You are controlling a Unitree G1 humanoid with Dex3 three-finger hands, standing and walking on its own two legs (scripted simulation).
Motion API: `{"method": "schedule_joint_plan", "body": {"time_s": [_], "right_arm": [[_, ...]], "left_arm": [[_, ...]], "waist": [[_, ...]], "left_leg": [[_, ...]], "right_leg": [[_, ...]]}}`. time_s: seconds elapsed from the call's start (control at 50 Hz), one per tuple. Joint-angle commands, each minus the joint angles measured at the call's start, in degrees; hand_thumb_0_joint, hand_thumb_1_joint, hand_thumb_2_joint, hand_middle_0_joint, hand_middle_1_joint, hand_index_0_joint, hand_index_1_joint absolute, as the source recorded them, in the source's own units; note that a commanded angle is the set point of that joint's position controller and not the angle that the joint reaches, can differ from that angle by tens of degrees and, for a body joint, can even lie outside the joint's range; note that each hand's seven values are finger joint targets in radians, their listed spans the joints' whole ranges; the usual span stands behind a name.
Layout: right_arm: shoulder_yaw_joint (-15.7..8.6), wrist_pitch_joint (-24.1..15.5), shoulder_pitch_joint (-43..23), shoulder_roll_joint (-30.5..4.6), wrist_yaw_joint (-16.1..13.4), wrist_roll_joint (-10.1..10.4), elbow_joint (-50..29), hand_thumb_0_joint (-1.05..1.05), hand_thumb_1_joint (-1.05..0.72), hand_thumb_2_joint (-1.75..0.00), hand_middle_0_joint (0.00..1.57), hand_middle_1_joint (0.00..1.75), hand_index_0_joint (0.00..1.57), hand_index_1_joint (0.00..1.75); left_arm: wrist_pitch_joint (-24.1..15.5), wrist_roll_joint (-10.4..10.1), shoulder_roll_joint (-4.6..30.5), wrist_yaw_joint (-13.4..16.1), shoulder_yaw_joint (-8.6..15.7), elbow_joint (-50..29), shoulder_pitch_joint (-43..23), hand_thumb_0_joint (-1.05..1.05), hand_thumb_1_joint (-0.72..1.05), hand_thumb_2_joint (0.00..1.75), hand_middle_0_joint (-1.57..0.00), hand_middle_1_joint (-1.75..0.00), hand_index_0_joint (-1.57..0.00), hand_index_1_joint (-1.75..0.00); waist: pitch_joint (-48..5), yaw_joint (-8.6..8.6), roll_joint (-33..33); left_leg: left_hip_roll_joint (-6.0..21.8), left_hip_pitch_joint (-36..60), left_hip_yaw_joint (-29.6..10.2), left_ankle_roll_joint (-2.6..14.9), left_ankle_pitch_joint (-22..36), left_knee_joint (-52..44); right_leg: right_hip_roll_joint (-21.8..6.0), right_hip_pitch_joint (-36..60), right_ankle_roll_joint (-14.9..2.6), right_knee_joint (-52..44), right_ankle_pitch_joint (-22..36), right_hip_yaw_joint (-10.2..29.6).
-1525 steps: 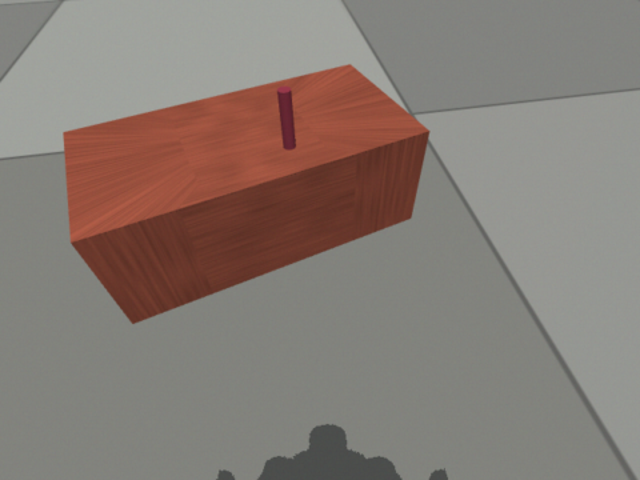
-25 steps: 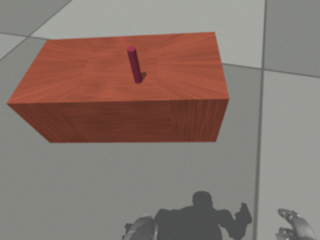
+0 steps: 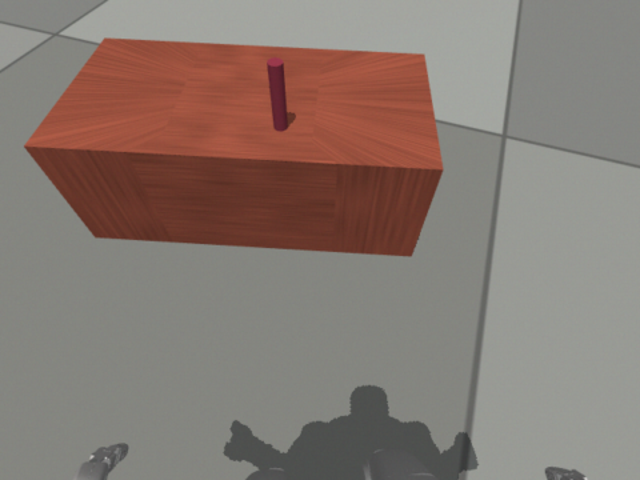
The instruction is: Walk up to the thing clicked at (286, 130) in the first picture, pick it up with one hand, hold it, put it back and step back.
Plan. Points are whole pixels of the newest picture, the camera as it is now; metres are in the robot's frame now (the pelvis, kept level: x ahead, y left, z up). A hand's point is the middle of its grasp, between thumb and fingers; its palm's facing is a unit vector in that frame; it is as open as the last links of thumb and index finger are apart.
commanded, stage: step back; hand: left
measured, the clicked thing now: (278, 96) +1.08 +0.15 -0.21
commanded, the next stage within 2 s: stand in 1.28 s
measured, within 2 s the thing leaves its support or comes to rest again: neither
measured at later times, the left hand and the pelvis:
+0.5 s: hand out of the picture -0.04 +0.28 -0.14, palm faces +0.05 -0.90 -0.43, open 7.4 cm; pelvis -0.09 -0.01 +0.00, yaw +2 degrees
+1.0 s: hand out of the picture +0.03 +0.25 -0.14, palm faces +0.03 -0.92 -0.38, open 7.4 cm; pelvis -0.05 -0.02 +0.00, yaw +1 degrees
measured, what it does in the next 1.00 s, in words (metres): steps on the spot: right foot, then left foot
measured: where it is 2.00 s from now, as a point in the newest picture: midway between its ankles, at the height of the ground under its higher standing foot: outside the picture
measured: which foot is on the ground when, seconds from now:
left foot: down 0.00-0.18, up 0.20-0.48, down 0.50-1.00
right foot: up 0.00-0.12, down 0.14-0.54, up 0.56-0.76, down 0.78-1.00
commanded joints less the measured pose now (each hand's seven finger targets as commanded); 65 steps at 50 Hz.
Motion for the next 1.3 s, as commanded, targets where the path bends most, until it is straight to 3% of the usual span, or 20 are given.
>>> {"method": "schedule_joint_plan", "body": {"time_s": [0.0, 0.06, 0.12, 0.16, 0.18, 0.2, 0.26, 0.38, 0.46, 0.5, 0.52, 0.54, 0.76, 0.8, 0.82, 0.98, 1.04, 1.08, 1.16, 1.28], "right_arm": [[-4.47, -1.53, -1.02, -13.48, -0.91, 0.14, -4.69, 0.00, -0.90, -0.90, 0.20, 0.30, 0.20, 0.30], [-4.82, -1.11, -0.76, -14.75, -0.49, 0.20, -4.29, 0.00, -0.90, -0.90, 0.20, 0.30, 0.20, 0.30], [-4.63, -0.01, -3.06, -14.61, -0.14, 0.68, -3.95, 0.00, -0.90, -0.90, 0.20, 0.30, 0.20, 0.30], [-2.83, -0.76, -3.62, -9.05, -0.23, 0.97, -5.59, 0.00, -0.90, -0.90, 0.20, 0.30, 0.20, 0.30], [-4.24, -0.61, -7.66, -12.76, -1.07, 0.49, -5.29, 0.00, -0.90, -0.90, 0.20, 0.30, 0.20, 0.30], [-5.30, -0.57, -5.82, -15.44, -0.92, 1.02, -3.87, 0.00, -0.90, -0.90, 0.20, 0.30, 0.20, 0.30], [-3.63, -1.86, -0.29, -11.38, -0.49, 1.89, 0.26, 0.00, -0.90, -0.90, 0.20, 0.30, 0.20, 0.30], [-3.11, -3.92, -3.49, -11.05, -0.13, 0.57, -0.55, 0.00, -0.90, -0.90, 0.20, 0.30, 0.20, 0.30], [-4.08, -5.59, 2.62, -10.47, -0.20, 0.38, 2.92, 0.00, -0.90, -0.90, 0.20, 0.30, 0.20, 0.30], [-5.62, -6.34, 7.13, -14.00, -0.91, -0.11, 4.30, 0.00, -0.90, -0.90, 0.20, 0.30, 0.20, 0.30], [-6.03, -6.44, 6.42, -18.52, -0.95, -0.03, 3.70, 0.00, -0.90, -0.90, 0.20, 0.30, 0.20, 0.30], [-6.70, -6.26, 6.70, -20.43, -0.71, 0.45, 3.83, 0.00, -0.90, -0.90, 0.20, 0.30, 0.20, 0.30], [-2.76, -4.44, -4.07, -9.67, -0.47, 1.66, 0.99, 0.00, -0.90, -0.90, 0.20, 0.30, 0.20, 0.30], [-1.59, -3.96, -1.71, -6.24, -1.07, 2.12, 0.63, 0.00, -0.90, -0.90, 0.20, 0.30, 0.20, 0.30], [-3.01, -3.41, 0.30, -10.29, -1.44, 1.72, 2.94, 0.00, -0.90, -0.90, 0.20, 0.30, 0.20, 0.30], [-2.40, -4.79, 2.09, -8.68, -1.13, 1.37, 7.08, 0.00, -0.90, -0.90, 0.20, 0.30, 0.20, 0.30], [-3.91, -5.48, 1.63, -13.51, -1.60, 0.55, 7.81, 0.00, -0.90, -0.90, 0.20, 0.30, 0.20, 0.30], [-3.39, -5.08, -6.32, -14.11, -1.03, 1.25, 6.73, 0.00, -0.90, -0.90, 0.20, 0.30, 0.20, 0.30], [-2.39, -4.97, -5.25, -11.25, -1.28, 1.51, 7.89, 0.00, -0.90, -0.90, 0.20, 0.30, 0.20, 0.30], [-1.92, -5.87, -6.11, -12.26, -1.04, 1.95, 9.03, 0.00, -0.90, -0.90, 0.20, 0.30, 0.20, 0.30]], "left_arm": [[-2.88, 0.65, 9.55, 1.13, 2.72, -3.12, 2.94, 0.00, 0.90, 0.90, -0.20, -0.30, -0.20, -0.30], [-4.35, 0.69, 9.79, 0.95, 2.39, -1.48, 4.31, 0.00, 0.90, 0.90, -0.20, -0.30, -0.20, -0.30], [-5.50, 1.76, 10.61, 1.02, 3.11, 3.95, 10.95, 0.00, 0.90, 0.90, -0.20, -0.30, -0.20, -0.30], [-5.84, 3.16, 18.39, 0.95, 5.19, 2.53, 8.51, 0.00, 0.90, 0.90, -0.20, -0.30, -0.20, -0.30], [-5.40, 3.41, 22.89, 1.01, 5.82, 0.80, 3.16, 0.00, 0.90, 0.90, -0.20, -0.30, -0.20, -0.30], [-5.65, 2.93, 21.06, 1.09, 5.66, -0.46, -2.17, 0.00, 0.90, 0.90, -0.20, -0.30, -0.20, -0.30], [-6.24, 2.09, 12.34, 0.91, 3.67, 0.54, -2.33, 0.00, 0.90, 0.90, -0.20, -0.30, -0.20, -0.30], [-5.90, 2.73, 14.66, -0.06, 5.03, 1.57, 5.79, 0.00, 0.90, 0.90, -0.20, -0.30, -0.20, -0.30], [-4.90, 1.92, 13.89, -0.79, 3.69, 0.64, 2.72, 0.00, 0.90, 0.90, -0.20, -0.30, -0.20, -0.30], [-5.15, 1.24, 8.53, -0.87, 1.70, -0.13, 3.84, 0.00, 0.90, 0.90, -0.20, -0.30, -0.20, -0.30], [-4.90, 0.67, 7.65, -0.86, 1.46, -0.82, 0.23, 0.00, 0.90, 0.90, -0.20, -0.30, -0.20, -0.30], [-4.79, 1.30, 12.53, -0.47, 2.78, -0.20, -2.32, 0.00, 0.90, 0.90, -0.20, -0.30, -0.20, -0.30], [-7.22, 1.42, 10.61, -0.24, 3.13, 7.63, 8.13, 0.00, 0.90, 0.90, -0.20, -0.30, -0.20, -0.30], [-7.64, 1.96, 17.28, 0.46, 4.27, 6.45, 6.09, 0.00, 0.90, 0.90, -0.20, -0.30, -0.20, -0.30], [-7.45, 2.08, 18.52, 0.08, 4.13, 4.82, 0.28, 0.00, 0.90, 0.90, -0.20, -0.30, -0.20, -0.30], [-6.98, 0.82, 13.27, 0.05, 2.62, 5.59, -2.64, 0.00, 0.90, 0.90, -0.20, -0.30, -0.20, -0.30], [-6.17, -0.21, 9.16, 0.07, 1.29, 4.30, -3.45, 0.00, 0.90, 0.90, -0.20, -0.30, -0.20, -0.30], [-5.80, -0.22, 9.83, 0.09, 1.07, 6.67, -3.15, 0.00, 0.90, 0.90, -0.20, -0.30, -0.20, -0.30], [-6.50, 0.10, 11.95, 0.20, 1.46, 7.94, -2.73, 0.00, 0.90, 0.90, -0.20, -0.30, -0.20, -0.30], [-5.50, -0.31, 8.57, -0.20, -0.37, 10.41, -4.03, 0.00, 0.90, 0.90, -0.20, -0.30, -0.20, -0.30]], "waist": [[-10.71, -0.79, 10.31], [-13.63, -1.96, 12.64], [-14.80, 1.75, 8.59], [-8.79, 2.74, -10.40], [-3.50, 5.25, -12.59], [0.91, 2.08, -10.05], [-2.73, -1.04, -3.96], [-5.25, 4.93, -11.86], [-8.64, 0.85, -8.07], [-13.90, -1.25, 4.80], [-11.40, -1.81, 11.52], [-8.01, -3.26, 8.91], [-8.81, 3.87, 4.96], [-9.64, 3.37, -8.63], [-7.16, 1.74, -6.11], [-11.40, -0.40, -8.62], [-15.36, 0.34, 0.97], [-11.60, 2.16, 4.31], [-13.69, 1.40, 3.63], [-11.75, 0.84, 2.94]], "left_leg": [[11.04, 13.95, -10.75, 11.00, 18.88, -7.77], [12.25, 14.69, -12.27, 10.72, 5.31, -8.27], [9.28, 5.06, -7.85, 6.80, -2.13, -1.91], [-3.23, -17.68, -4.03, -0.78, -16.84, 11.59], [-0.59, -11.27, -10.04, -2.57, -18.53, 19.98], [1.79, -6.95, -12.57, -2.39, -15.36, 25.52], [-4.77, -9.54, -8.79, -2.08, -7.68, 22.56], [-0.79, -11.38, -2.24, -3.36, -13.44, 6.66], [-2.88, 7.41, 3.45, -1.55, -2.94, -12.46], [7.84, 21.22, -13.54, 2.62, 1.42, -15.55], [18.01, 19.29, -29.15, 9.07, -7.76, -18.44], [21.03, 10.24, -31.23, 14.02, -15.25, -19.72], [6.32, -4.07, -3.28, 2.91, 1.80, -0.75], [-2.10, -9.92, -2.46, -1.25, -17.65, 12.27], [0.23, -3.26, -5.08, -1.69, -20.83, 16.91], [0.67, 5.00, 0.90, -1.62, -3.14, -7.03], [10.01, 11.63, -10.56, 2.68, 22.48, -10.46], [11.85, 3.31, -10.44, 5.71, 13.34, -9.57], [6.06, 5.80, -3.70, 0.64, 22.89, -6.40], [8.80, 9.59, -7.26, 1.15, 23.87, -12.57]], "right_leg": [[-2.64, -0.62, 2.21, -14.49, -0.43, -1.61], [-4.19, 5.79, 1.90, -31.39, 0.77, -4.84], [-3.50, 20.37, -0.77, -50.53, 13.09, -6.59], [-20.29, 20.03, -6.78, -53.65, -6.22, 23.18], [-30.89, 1.86, -14.87, -57.11, -12.36, 31.58], [-30.80, -5.29, -14.84, -57.66, -13.76, 29.33], [-15.54, 10.14, -7.00, -47.61, 20.27, 4.14], [-19.09, 21.91, -9.49, -47.70, 8.96, 7.96], [-17.41, 15.01, -7.20, -38.56, 20.50, 1.97], [-10.12, 3.76, -2.48, -21.43, 22.26, -4.64], [-4.36, -5.92, -1.14, -17.91, -1.27, -8.56], [-7.60, -2.63, -1.41, -13.76, -5.44, -2.25], [-5.66, 24.48, -0.32, -45.02, 21.19, -6.73], [-24.80, 20.46, -7.67, -53.50, 11.99, 20.96], [-28.48, 9.94, -12.66, -53.52, 4.26, 23.71], [-18.26, 16.00, -6.30, -39.59, 41.65, 1.87], [-10.78, 12.13, -0.50, -31.15, 32.52, -4.63], [-8.25, 16.45, -0.26, -36.25, 14.70, -6.27], [-12.55, 21.04, -1.78, -38.32, 34.22, -3.10], [-11.04, 20.13, -0.12, -41.52, 31.77, -3.94]]}}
